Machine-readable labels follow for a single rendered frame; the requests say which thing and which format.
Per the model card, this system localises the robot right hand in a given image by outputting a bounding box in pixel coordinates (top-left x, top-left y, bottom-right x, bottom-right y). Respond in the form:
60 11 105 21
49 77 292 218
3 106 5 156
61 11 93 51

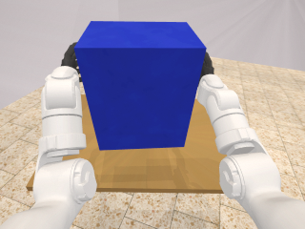
197 52 214 87

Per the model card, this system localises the right robot upper arm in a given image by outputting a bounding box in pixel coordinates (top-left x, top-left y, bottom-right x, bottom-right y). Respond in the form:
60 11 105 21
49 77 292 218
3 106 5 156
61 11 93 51
219 152 305 229

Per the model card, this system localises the robot left forearm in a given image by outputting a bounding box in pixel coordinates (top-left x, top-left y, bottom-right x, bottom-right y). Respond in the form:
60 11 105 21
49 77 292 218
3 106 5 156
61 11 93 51
32 66 87 199

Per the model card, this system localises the left robot upper arm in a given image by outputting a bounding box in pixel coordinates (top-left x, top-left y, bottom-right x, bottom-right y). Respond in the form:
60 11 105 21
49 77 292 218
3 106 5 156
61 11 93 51
0 157 97 229

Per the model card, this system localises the table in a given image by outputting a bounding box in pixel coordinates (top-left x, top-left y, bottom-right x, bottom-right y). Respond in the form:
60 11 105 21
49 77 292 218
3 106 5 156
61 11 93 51
26 94 227 194

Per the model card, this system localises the carton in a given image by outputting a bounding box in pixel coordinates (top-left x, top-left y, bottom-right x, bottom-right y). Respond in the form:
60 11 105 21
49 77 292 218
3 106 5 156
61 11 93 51
74 21 207 151

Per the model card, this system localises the robot left hand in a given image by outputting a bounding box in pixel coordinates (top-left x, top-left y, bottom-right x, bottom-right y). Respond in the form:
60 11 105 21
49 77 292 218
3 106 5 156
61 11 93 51
61 42 82 82

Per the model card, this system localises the robot right forearm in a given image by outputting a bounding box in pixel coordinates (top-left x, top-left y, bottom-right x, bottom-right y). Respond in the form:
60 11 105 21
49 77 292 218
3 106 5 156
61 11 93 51
197 73 281 187

